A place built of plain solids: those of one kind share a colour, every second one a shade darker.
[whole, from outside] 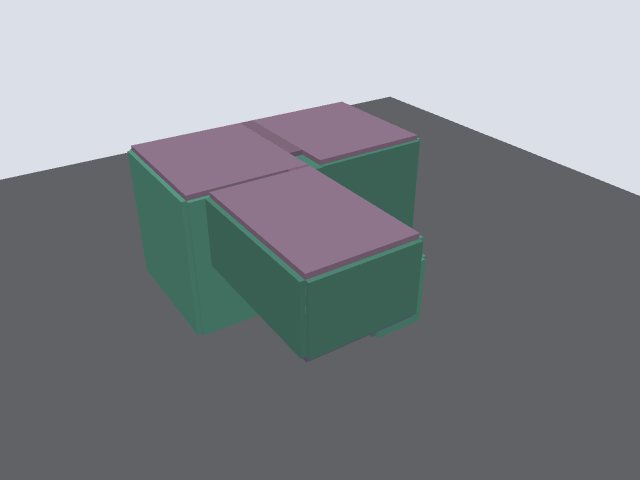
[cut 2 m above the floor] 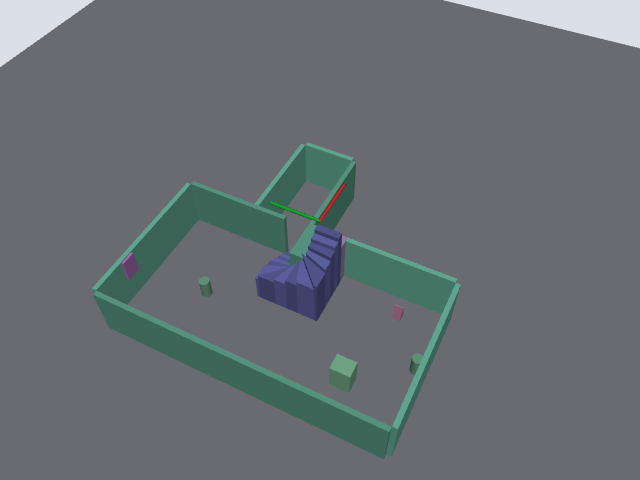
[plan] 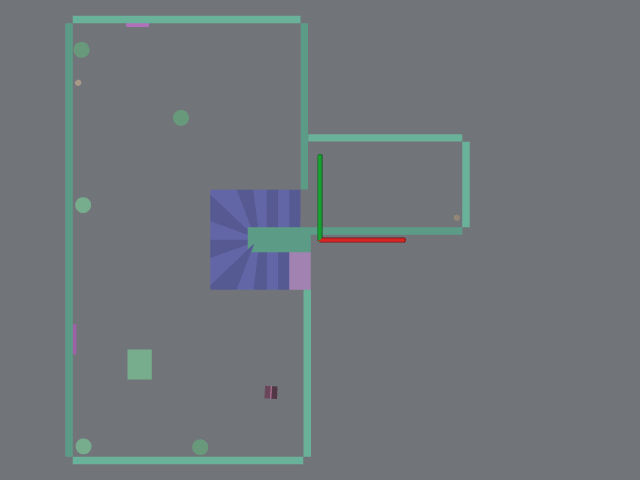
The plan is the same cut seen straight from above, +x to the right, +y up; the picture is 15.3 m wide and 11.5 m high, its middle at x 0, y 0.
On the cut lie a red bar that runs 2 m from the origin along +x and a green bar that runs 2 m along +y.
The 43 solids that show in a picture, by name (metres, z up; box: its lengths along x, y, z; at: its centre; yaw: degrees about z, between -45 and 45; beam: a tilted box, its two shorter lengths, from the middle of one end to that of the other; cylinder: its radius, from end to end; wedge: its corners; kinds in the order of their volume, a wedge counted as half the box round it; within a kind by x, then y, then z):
{
 "wall_1": {"box": [0.18, 10.39, 5.73], "at": [-6.01, 0.0, 2.81]},
 "wall_2": {"box": [5.46, 0.18, 5.73], "at": [-3.19, 5.28, 2.81]},
 "wall_3": {"box": [5.53, 0.18, 5.73], "at": [-3.16, -5.28, 2.81]},
 "wall_4": {"box": [1.51, 0.6, 5.98], "at": [-0.97, 0.01, 2.69]},
 "wall_5": {"box": [0.18, 0.9, 2.85], "at": [-0.38, 0.76, 4.26]},
 "wall_6": {"box": [0.18, 3.99, 5.73], "at": [-0.38, 3.2, 2.81]},
 "wall_7": {"box": [0.18, 4.0, 5.73], "at": [-0.31, -3.19, 2.81]},
 "wall_8": {"box": [3.69, 0.18, 2.88], "at": [1.56, 0.22, 1.39]},
 "wall_9": {"box": [3.69, 0.18, 2.88], "at": [1.56, 2.45, 1.39]},
 "wall_10": {"box": [6.14, 0.18, 2.72], "at": [2.85, -4.49, 4.32]},
 "wall_11": {"box": [0.18, 2.05, 2.88], "at": [3.5, 1.33, 1.39]},
 "wall_12": {"box": [0.18, 4.11, 2.72], "at": [6.01, -2.35, 4.32]},
 "roof_1": {"box": [4.19, 0.6, 0.2], "at": [-3.83, 0.01, 5.78]},
 "roof_2": {"box": [5.46, 4.89, 0.2], "at": [-3.19, 2.75, 5.78]},
 "roof_3": {"box": [5.53, 4.9, 0.2], "at": [-3.16, -2.74, 5.78]},
 "roof_4": {"box": [0.18, 0.9, 0.2], "at": [-0.31, -0.74, 5.78]},
 "roof_5": {"box": [6.14, 4.11, 0.2], "at": [2.85, -2.35, 5.78]},
 "floor_1": {"box": [0.52, 0.9, 3.01], "at": [-0.48, -0.74, 1.46]},
 "floor_2": {"box": [6.14, 4.11, 0.22], "at": [2.85, -2.35, 2.85]},
 "tread_1": {"wedge": [[-2.63, -1.19, -0.05], [-2.63, -1.19, 2.03], [-2.63, -1.09, -0.05], [-2.63, -1.09, 2.03], [-2.0, -1.19, -0.05], [-2.0, -1.19, 2.04], [-1.57, -0.07, -0.05], [-1.57, -0.07, 2.03]]},
 "tread_2": {"wedge": [[-2.63, -1.09, -0.05], [-2.63, -1.09, 1.85], [-2.63, -0.43, -0.05], [-2.63, -0.43, 1.85], [-1.73, -0.23, -0.05], [-1.73, -0.23, 1.85], [-1.73, -0.11, -0.05], [-1.73, -0.11, 1.85]]},
 "tread_3": {"wedge": [[-2.63, -0.44, -0.05], [-2.63, -0.44, 1.66], [-2.63, 0.01, -0.05], [-2.63, 0.01, 1.66], [-1.73, -0.11, -0.05], [-1.73, -0.11, 1.66], [-1.73, 0.01, -0.05], [-1.73, 0.01, 1.66]]},
 "tread_4": {"wedge": [[-2.63, 0.0, -0.05], [-2.63, 0.0, 1.48], [-2.63, 0.45, -0.05], [-2.63, 0.45, 1.48], [-1.73, 0.0, -0.05], [-1.73, 0.0, 1.48], [-1.73, 0.12, -0.05], [-1.73, 0.12, 1.48]]},
 "tread_5": {"wedge": [[-2.63, 0.45, -0.05], [-2.63, 0.45, 1.3], [-2.63, 1.1, -0.05], [-2.63, 1.1, 1.29], [-1.73, 0.12, -0.05], [-1.73, 0.12, 1.29], [-1.73, 0.24, -0.05], [-1.73, 0.24, 1.29]]},
 "tread_6": {"wedge": [[-2.63, 1.09, -0.05], [-2.63, 1.09, 1.12], [-2.63, 1.21, -0.05], [-2.63, 1.21, 1.12], [-2.0, 1.21, -0.05], [-2.0, 1.21, 1.11], [-1.57, 0.09, -0.05], [-1.57, 0.09, 1.11]]},
 "tread_7": {"wedge": [[-2.0, -1.19, -0.05], [-2.0, -1.19, 2.22], [-1.65, -0.29, -0.05], [-1.65, -0.29, 2.22], [-1.59, -1.19, -0.05], [-1.59, -1.19, 2.22], [-1.48, -0.29, -0.05], [-1.48, -0.29, 2.22]]},
 "tread_8": {"wedge": [[-2.0, 1.21, -0.05], [-2.0, 1.21, 0.92], [-1.66, 0.31, -0.05], [-1.66, 0.31, 0.92], [-1.6, 1.21, -0.05], [-1.6, 1.21, 0.92], [-1.48, 0.31, -0.05], [-1.48, 0.31, 0.92]]},
 "tread_9": {"wedge": [[-1.6, 1.21, -0.05], [-1.6, 1.21, 0.74], [-1.49, 0.31, -0.05], [-1.49, 0.31, 0.74], [-1.27, 0.31, -0.05], [-1.27, 0.31, 0.74], [-1.27, 1.21, -0.05], [-1.27, 1.21, 0.74]]},
 "tread_10": {"wedge": [[-1.59, -1.19, -0.05], [-1.59, -1.19, 2.4], [-1.48, -0.29, -0.05], [-1.48, -0.29, 2.4], [-1.27, -1.19, -0.05], [-1.27, -1.19, 2.41], [-1.27, -0.29, -0.05], [-1.27, -0.29, 2.4]]},
 "tread_11": {"wedge": [[-1.28, 0.31, -0.05], [-1.28, 0.31, 0.55], [-1.28, 1.21, -0.05], [-1.28, 1.21, 0.55], [-1.01, 0.31, -0.05], [-1.01, 0.31, 0.55], [-1.01, 1.21, -0.05], [-1.01, 1.21, 0.55]]},
 "tread_12": {"wedge": [[-1.27, -1.19, -0.05], [-1.27, -1.19, 2.59], [-1.27, -0.29, -0.05], [-1.27, -0.29, 2.59], [-1.0, -1.19, -0.05], [-1.0, -1.19, 2.59], [-1.0, -0.29, -0.05], [-1.0, -0.29, 2.59]]},
 "tread_13": {"wedge": [[-1.01, 0.31, -0.05], [-1.01, 0.31, 0.37], [-1.01, 1.21, -0.05], [-1.01, 1.21, 0.37], [-0.74, 0.31, -0.05], [-0.74, 0.31, 0.37], [-0.74, 1.21, -0.05], [-0.74, 1.21, 0.37]]},
 "tread_14": {"wedge": [[-1.0, -1.19, -0.05], [-1.0, -1.19, 2.77], [-1.0, -0.29, -0.05], [-1.0, -0.29, 2.77], [-0.73, -1.19, -0.05], [-0.73, -1.19, 2.77], [-0.73, -0.29, -0.05], [-0.73, -0.29, 2.78]]},
 "tread_15": {"wedge": [[-0.74, 0.31, -0.05], [-0.74, 0.31, 0.18], [-0.74, 1.21, -0.05], [-0.74, 1.21, 0.18], [-0.47, 0.31, -0.05], [-0.47, 0.31, 0.18], [-0.47, 1.21, -0.05], [-0.47, 1.21, 0.18]]},
 "bin_1": {"cylinder": 0.19, "from": [-5.71, 4.56, 0.0], "to": [-5.71, 4.56, 0.75]},
 "bin_2": {"cylinder": 0.19, "from": [-5.67, 0.84, 0.0], "to": [-5.67, 0.84, 0.75]},
 "bin_3": {"cylinder": 0.19, "from": [-5.66, -4.94, 0.0], "to": [-5.66, -4.94, 0.75]},
 "bin_4": {"box": [0.58, 0.72, 1.11], "at": [-4.32, -2.99, 0.51]},
 "bin_5": {"cylinder": 0.19, "from": [-3.33, 2.93, 0.0], "to": [-3.33, 2.93, 0.75]},
 "bin_6": {"cylinder": 0.19, "from": [-2.87, -4.96, 0.0], "to": [-2.87, -4.96, 0.75]},
 "cabinet_1": {"box": [0.09, 0.72, 0.75], "at": [-5.88, -2.38, 1.4]},
 "cabinet_2": {"box": [0.55, 0.09, 0.9], "at": [-4.37, 5.15, 1.52]},
 "sign_1": {"wedge": [[-1.33, -3.79, 0.0], [-1.31, -3.49, 0.0], [-1.2, -3.8, 0.62], [-1.18, -3.5, 0.62], [-1.17, -3.8, 0.62], [-1.15, -3.5, 0.62], [-1.03, -3.81, 0.0], [-1.02, -3.51, 0.0]]}
}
